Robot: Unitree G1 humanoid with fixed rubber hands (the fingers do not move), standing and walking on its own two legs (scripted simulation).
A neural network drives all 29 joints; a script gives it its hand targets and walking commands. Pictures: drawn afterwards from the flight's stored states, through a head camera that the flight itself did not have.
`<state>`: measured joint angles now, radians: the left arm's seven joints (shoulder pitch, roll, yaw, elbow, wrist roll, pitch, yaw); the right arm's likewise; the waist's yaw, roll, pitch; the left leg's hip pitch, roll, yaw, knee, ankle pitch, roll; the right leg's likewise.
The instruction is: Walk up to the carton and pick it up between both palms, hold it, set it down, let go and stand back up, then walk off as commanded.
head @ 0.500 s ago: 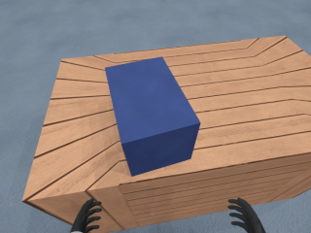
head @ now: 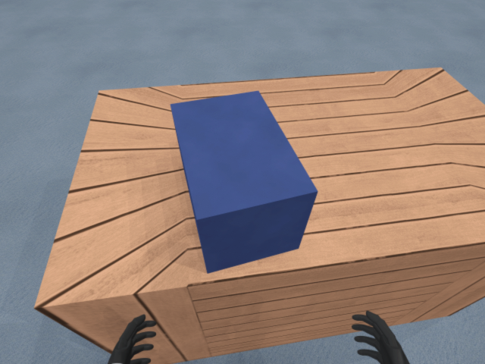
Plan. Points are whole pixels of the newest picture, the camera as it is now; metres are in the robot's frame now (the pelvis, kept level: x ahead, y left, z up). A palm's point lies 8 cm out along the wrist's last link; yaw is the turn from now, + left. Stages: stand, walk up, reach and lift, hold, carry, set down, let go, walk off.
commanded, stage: let go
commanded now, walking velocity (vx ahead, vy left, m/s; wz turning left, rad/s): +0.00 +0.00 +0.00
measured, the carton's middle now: (234, 176) +0.46 +0.05 +0.02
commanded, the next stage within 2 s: stand in 0.08 s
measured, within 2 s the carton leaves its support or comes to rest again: neither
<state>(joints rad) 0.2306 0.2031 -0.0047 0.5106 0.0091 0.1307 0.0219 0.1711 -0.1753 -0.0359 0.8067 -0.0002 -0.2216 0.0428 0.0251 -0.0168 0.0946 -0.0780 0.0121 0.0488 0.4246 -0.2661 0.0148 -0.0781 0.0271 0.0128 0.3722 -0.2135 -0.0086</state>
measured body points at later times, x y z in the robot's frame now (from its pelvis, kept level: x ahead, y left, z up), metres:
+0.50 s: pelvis +0.00 +0.00 +0.00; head -0.01 +0.01 +0.45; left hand +0.09 +0.30 -0.12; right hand +0.09 -0.30 -0.12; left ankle -0.02 +0.10 -0.74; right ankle +0.00 -0.12 -0.74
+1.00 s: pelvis +0.00 +0.00 +0.00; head -0.01 +0.00 +0.45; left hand +0.07 +0.29 -0.13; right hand +0.08 -0.29 -0.13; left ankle -0.02 +0.10 -0.74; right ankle +0.00 -0.12 -0.74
